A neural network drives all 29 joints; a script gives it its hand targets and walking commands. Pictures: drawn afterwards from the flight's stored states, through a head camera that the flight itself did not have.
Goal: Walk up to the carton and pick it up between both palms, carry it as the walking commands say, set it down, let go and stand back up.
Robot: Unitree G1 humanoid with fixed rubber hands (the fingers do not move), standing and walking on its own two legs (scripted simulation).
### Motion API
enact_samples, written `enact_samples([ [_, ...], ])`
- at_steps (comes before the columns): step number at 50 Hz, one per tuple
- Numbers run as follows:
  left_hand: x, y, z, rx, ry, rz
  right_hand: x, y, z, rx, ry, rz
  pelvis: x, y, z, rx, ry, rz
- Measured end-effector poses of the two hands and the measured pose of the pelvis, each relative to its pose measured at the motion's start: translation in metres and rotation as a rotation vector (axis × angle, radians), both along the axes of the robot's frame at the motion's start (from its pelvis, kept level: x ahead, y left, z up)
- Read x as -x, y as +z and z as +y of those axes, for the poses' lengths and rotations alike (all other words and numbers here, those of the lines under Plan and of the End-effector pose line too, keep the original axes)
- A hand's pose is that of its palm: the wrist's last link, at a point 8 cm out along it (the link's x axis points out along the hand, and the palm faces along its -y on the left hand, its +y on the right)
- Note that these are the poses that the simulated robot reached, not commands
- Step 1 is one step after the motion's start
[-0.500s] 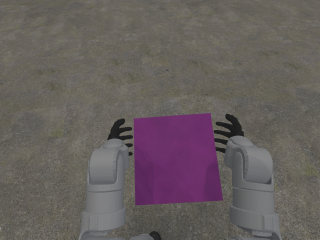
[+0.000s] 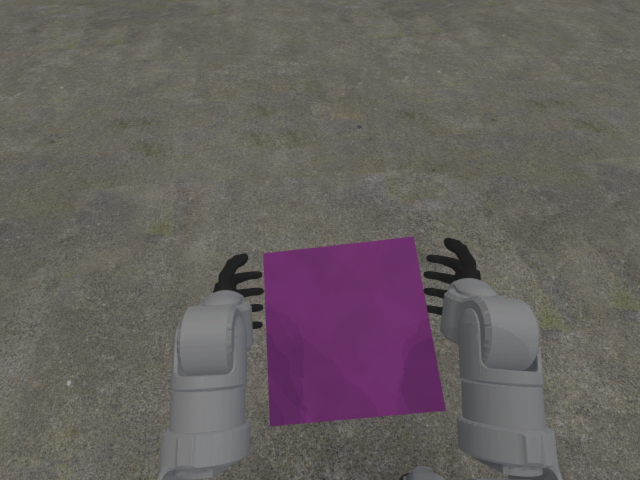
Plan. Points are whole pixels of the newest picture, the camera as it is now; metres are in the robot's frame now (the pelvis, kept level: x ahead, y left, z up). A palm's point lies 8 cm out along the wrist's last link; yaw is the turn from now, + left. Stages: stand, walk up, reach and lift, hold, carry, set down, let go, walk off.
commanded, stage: carry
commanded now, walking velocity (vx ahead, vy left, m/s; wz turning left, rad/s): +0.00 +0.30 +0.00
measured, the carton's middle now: (347, 332) +0.32 +0.00 -0.03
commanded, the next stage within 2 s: none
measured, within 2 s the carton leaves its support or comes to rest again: neither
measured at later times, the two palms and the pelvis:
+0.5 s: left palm (112, 461) +0.13 +0.21 +0.10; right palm out of the picture +0.11 -0.07 +0.10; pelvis -0.17 +0.10 +0.02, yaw -3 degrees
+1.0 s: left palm out of the picture +0.02 +0.32 +0.09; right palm out of the picture +0.03 +0.05 +0.10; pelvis -0.28 +0.17 +0.01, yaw -1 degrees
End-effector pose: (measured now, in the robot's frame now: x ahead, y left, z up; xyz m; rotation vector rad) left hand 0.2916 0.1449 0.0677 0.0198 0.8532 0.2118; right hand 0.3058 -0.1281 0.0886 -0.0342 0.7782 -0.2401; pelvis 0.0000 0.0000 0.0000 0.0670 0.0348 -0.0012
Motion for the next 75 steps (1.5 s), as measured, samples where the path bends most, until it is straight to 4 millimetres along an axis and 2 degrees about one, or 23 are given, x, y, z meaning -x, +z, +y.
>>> enact_samples([
  [3, 0.037, -0.013, 0.027, 0.025, 0.009, 0.047, 0.027, -0.004, 0.028, 0.044, 0.039, 0.053, 0.027, 0.006, 0.017, 0.052, -0.009, -0.003],
  [6, 0.059, -0.005, 0.044, 0.02, 0.047, 0.027, 0.044, 0.003, 0.047, 0.04, 0.042, 0.033, 0.052, 0.011, 0.031, 0.082, -0.007, 0.009],
  [9, 0.07, 0.01, 0.054, -0.002, 0.07, -0.03, 0.057, 0.013, 0.058, 0.005, 0.02, -0.027, 0.074, 0.011, 0.046, 0.086, -0.016, 0.027],
  [11, 0.076, 0.017, 0.059, -0.017, 0.06, -0.056, 0.069, 0.015, 0.062, -0.019, 0.0, -0.052, 0.087, 0.009, 0.055, 0.081, -0.024, 0.038],
  [14, 0.09, 0.018, 0.062, -0.032, 0.011, -0.05, 0.094, 0.007, 0.062, -0.045, -0.026, -0.042, 0.106, 0.006, 0.068, 0.068, -0.04, 0.048],
  [17, 0.11, 0.013, 0.061, -0.044, -0.046, -0.012, 0.128, -0.009, 0.059, -0.061, -0.048, 0.0, 0.126, 0.002, 0.078, 0.052, -0.055, 0.051],
  [20, 0.141, 0.01, 0.059, -0.067, -0.077, 0.041, 0.167, -0.021, 0.057, -0.08, -0.077, 0.053, 0.146, 0.009, 0.088, 0.084, -0.047, 0.02],
  [23, 0.16, 0.019, 0.06, -0.068, -0.098, 0.028, 0.192, -0.008, 0.059, -0.061, -0.092, 0.044, 0.161, 0.016, 0.094, 0.056, -0.058, 0.007],
  [27, 0.166, 0.045, 0.064, -0.051, -0.113, -0.082, 0.201, 0.028, 0.067, -0.041, -0.155, -0.07, 0.178, 0.018, 0.107, 0.049, -0.048, 0.012],
  [29, 0.168, 0.052, 0.073, -0.043, -0.114, -0.112, 0.204, 0.038, 0.076, -0.038, -0.174, -0.103, 0.184, 0.015, 0.116, 0.054, -0.041, 0.018],
  [32, 0.182, 0.044, 0.096, -0.044, -0.101, -0.077, 0.213, 0.036, 0.098, -0.02, -0.154, -0.067, 0.196, 0.013, 0.13, 0.049, -0.035, 0.015],
  [38, 0.228, 0.026, 0.142, -0.044, -0.04, 0.015, 0.24, 0.025, 0.146, 0.024, -0.077, 0.026, 0.228, 0.011, 0.153, 0.075, -0.032, -0.014],
  [42, 0.246, 0.027, 0.162, -0.05, 0.009, 0.007, 0.25, 0.028, 0.169, 0.041, -0.056, 0.016, 0.249, 0.01, 0.163, 0.094, -0.022, -0.016],
  [45, 0.255, 0.027, 0.171, -0.055, 0.03, -0.002, 0.257, 0.027, 0.178, 0.045, -0.04, 0.01, 0.263, 0.008, 0.166, 0.096, -0.015, -0.013],
  [49, 0.268, 0.023, 0.174, -0.063, 0.019, 0.015, 0.272, 0.014, 0.178, 0.017, -0.028, 0.037, 0.28, 0.006, 0.166, 0.101, -0.014, -0.014],
  [55, 0.292, 0.015, 0.16, -0.084, -0.03, 0.034, 0.304, -0.011, 0.16, -0.035, -0.014, 0.071, 0.304, 0.006, 0.16, 0.106, -0.008, -0.024],
  [60, 0.309, 0.023, 0.14, -0.061, -0.031, -0.054, 0.325, -0.003, 0.14, -0.059, -0.038, -0.012, 0.32, 0.004, 0.153, 0.083, -0.018, -0.015],
  [64, 0.312, 0.015, 0.13, -0.041, -0.091, -0.076, 0.337, -0.007, 0.126, -0.066, -0.049, -0.032, 0.32, 0.0, 0.154, 0.079, -0.021, -0.006],
  [69, 0.329, 0.012, 0.135, -0.022, -0.101, -0.086, 0.355, -0.007, 0.129, -0.056, -0.012, -0.031, 0.328, 0.003, 0.155, 0.073, -0.029, -0.014],
  [75, 0.346, 0.01, 0.148, -0.027, -0.042, -0.103, 0.354, -0.007, 0.142, -0.039, 0.058, -0.041, 0.339, 0.003, 0.15, 0.079, -0.024, -0.014],
])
